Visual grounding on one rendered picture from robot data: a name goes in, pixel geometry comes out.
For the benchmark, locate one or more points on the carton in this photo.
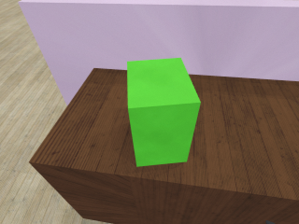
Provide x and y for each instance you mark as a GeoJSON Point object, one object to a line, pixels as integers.
{"type": "Point", "coordinates": [163, 107]}

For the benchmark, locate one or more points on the pedestal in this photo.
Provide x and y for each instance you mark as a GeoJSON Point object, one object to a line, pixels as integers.
{"type": "Point", "coordinates": [242, 167]}

